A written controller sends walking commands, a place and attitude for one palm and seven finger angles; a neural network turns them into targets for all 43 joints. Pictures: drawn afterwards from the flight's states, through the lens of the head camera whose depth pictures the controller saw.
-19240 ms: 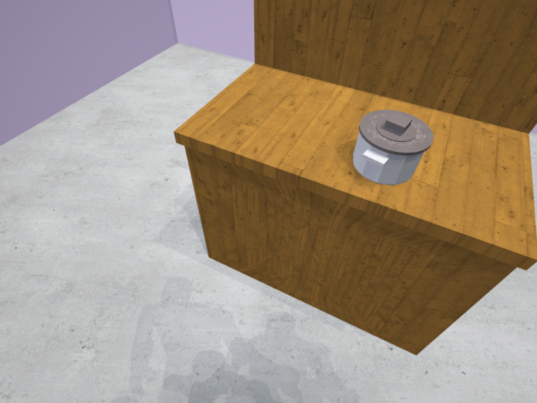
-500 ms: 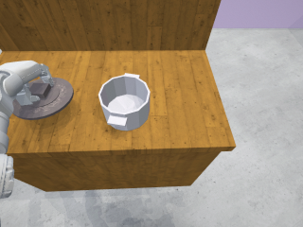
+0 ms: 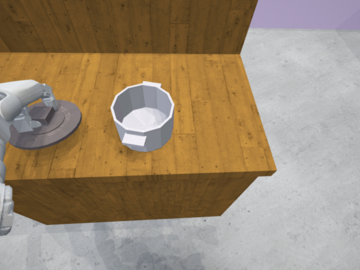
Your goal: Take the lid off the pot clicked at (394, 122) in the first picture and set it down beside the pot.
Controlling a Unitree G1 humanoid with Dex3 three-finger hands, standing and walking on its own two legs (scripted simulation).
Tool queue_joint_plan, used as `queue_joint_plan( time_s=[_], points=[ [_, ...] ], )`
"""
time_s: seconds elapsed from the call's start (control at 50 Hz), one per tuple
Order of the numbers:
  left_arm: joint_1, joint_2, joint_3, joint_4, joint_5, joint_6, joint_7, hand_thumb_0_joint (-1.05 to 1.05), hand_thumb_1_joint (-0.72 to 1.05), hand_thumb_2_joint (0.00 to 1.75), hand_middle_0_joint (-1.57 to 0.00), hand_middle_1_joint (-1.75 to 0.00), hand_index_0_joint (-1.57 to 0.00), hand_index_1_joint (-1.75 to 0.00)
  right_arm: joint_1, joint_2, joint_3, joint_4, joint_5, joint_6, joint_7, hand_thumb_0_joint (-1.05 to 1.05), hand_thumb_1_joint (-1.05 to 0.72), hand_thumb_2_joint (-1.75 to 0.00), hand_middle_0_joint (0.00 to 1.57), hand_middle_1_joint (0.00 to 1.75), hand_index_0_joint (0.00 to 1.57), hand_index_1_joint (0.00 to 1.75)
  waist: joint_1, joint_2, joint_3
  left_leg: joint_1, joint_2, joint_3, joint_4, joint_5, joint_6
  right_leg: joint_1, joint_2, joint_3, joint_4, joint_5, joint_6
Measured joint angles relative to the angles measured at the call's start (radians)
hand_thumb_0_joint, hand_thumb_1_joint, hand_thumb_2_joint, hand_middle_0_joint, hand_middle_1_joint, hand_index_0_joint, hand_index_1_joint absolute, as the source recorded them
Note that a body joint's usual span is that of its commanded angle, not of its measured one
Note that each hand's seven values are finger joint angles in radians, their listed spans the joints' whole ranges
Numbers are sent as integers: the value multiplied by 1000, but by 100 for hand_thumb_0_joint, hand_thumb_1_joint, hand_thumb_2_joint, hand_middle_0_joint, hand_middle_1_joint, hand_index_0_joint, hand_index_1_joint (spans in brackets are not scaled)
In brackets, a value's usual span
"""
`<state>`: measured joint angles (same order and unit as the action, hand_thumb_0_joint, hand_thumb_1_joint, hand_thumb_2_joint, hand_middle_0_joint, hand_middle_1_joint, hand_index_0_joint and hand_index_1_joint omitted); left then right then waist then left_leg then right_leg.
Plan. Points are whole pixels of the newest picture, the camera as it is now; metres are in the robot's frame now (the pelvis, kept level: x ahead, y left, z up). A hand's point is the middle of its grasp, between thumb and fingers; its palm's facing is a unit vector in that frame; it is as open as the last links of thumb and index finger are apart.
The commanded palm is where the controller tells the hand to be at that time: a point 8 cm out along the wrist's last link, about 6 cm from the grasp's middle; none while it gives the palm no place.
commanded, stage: lower the lid onto the table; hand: left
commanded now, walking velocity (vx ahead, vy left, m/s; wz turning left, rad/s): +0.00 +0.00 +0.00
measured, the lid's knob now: (40, 115) +0.46 +0.33 +0.03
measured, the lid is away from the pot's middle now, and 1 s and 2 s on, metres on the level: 0.24 0.24 0.25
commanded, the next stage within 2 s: open the fingers wide in 1.00 s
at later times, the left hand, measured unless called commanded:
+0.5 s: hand (39, 121) +0.44 +0.33 +0.03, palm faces -0.51 -0.12 -0.85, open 8.1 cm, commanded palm +0.48 +0.32 +0.09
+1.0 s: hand (42, 127) +0.44 +0.33 +0.01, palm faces -0.52 -0.10 -0.85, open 8.1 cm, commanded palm +0.49 +0.32 +0.06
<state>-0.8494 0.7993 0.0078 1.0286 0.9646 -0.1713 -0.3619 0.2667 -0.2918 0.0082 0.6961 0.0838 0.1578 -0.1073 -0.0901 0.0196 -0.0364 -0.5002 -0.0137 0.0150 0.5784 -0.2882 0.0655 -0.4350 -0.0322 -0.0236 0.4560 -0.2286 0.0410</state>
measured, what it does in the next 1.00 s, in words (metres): stands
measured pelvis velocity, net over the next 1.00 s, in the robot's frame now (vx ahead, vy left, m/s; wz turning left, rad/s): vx -0.01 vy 0.01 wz -0.03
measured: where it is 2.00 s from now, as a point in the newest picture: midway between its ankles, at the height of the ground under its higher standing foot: outside the picture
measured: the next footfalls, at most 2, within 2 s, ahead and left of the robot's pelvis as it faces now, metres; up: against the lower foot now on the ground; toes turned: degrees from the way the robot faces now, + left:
none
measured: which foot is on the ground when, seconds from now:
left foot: down 0.00-1.00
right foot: down 0.00-1.00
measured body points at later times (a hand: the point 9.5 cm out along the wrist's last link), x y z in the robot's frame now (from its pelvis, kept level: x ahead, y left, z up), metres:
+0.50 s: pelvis +0.00 +0.01 -0.01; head +0.10 +0.02 +0.43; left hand +0.46 +0.33 +0.08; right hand +0.02 -0.28 -0.13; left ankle -0.01 +0.08 -0.73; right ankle -0.01 -0.16 -0.73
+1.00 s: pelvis -0.01 +0.01 -0.02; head +0.11 +0.03 +0.41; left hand +0.47 +0.33 +0.05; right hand +0.00 -0.28 -0.13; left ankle -0.01 +0.08 -0.73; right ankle -0.01 -0.16 -0.73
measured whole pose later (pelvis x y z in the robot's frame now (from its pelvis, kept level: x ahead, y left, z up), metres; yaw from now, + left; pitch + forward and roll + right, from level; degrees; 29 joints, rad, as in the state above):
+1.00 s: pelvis -0.01 +0.01 -0.02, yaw -2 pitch +18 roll -4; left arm -0.89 0.82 0.02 1.15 1.02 -0.20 -0.29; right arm 0.33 -0.28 0.01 0.71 0.07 0.16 -0.11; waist -0.13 0.02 -0.08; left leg -0.72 0.00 0.02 0.76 -0.36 0.08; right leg -0.65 -0.02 -0.01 0.62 -0.29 0.04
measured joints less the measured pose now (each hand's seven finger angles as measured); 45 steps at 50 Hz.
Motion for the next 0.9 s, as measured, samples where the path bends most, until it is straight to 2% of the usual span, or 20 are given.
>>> queue_joint_plan(
  time_s=[0.14,0.22,0.48,0.56,0.62,0.9],
  points=[
    [-5,4,10,15,12,-7,11,-2,28,91,-88,-104,-51,-82,14,3,0,5,-2,-3,-4,1,-91,-90,21,30,21,30,-13,0,-6,-32,4,4,25,-13,1,-32,3,4,22,-9,-1],
    [0,13,38,32,15,-14,21,-2,28,90,-88,-104,-51,-82,22,7,3,4,-3,-1,-3,1,-91,-90,21,30,21,30,-23,0,-11,-47,7,9,38,-21,2,-48,6,10,33,-13,2],
    [-7,7,31,71,23,-27,37,-2,28,90,-88,-104,-51,-82,40,13,3,14,-6,6,-2,1,-91,-90,21,30,21,30,-25,5,-23,-95,9,14,77,-38,7,-97,7,15,69,-28,1],
    [-4,9,33,64,44,-25,42,-2,28,91,-88,-104,-51,-82,41,14,1,10,-7,2,-5,1,-90,-90,21,30,21,30,-30,3,-23,-113,10,14,91,-43,7,-115,9,16,82,-31,-3],
    [3,10,50,65,39,-36,53,-2,28,90,-88,-104,-51,-82,44,14,0,7,-11,-1,-6,1,-90,-90,21,30,21,30,-33,3,-28,-122,11,15,99,-46,8,-124,9,17,89,-33,-3],
    [-24,13,27,94,49,-34,71,-2,28,90,-90,-105,-51,-83,55,11,0,13,-14,3,-5,1,-90,-90,21,30,21,30,-35,4,-37,-185,15,10,155,-64,10,-184,13,13,139,-51,-5]
  ],
)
